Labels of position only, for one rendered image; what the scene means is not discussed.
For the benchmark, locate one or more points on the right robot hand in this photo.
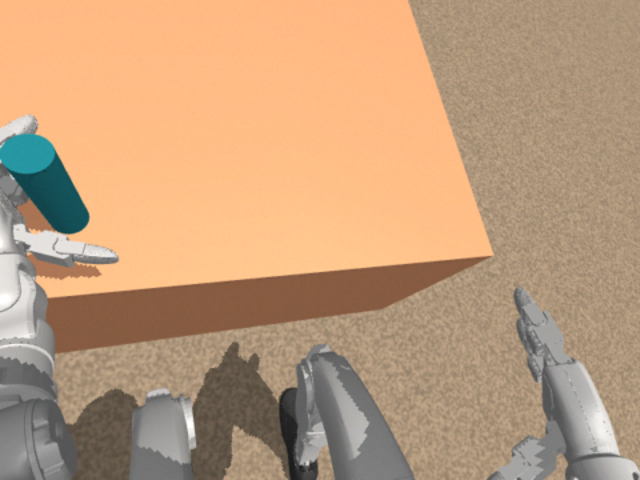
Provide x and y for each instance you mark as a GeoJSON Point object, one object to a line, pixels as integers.
{"type": "Point", "coordinates": [578, 424]}

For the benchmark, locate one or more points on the right robot arm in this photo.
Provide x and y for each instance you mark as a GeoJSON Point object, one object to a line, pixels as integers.
{"type": "Point", "coordinates": [602, 467]}

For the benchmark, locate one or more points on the right robot foot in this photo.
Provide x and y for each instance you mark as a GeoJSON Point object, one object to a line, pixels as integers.
{"type": "Point", "coordinates": [289, 428]}

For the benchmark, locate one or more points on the can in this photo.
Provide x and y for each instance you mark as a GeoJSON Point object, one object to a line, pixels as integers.
{"type": "Point", "coordinates": [34, 163]}

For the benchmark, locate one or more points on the left robot arm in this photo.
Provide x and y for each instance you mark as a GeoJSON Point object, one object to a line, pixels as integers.
{"type": "Point", "coordinates": [35, 443]}

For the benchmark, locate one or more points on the left robot hand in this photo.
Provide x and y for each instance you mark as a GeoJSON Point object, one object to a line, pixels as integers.
{"type": "Point", "coordinates": [15, 237]}

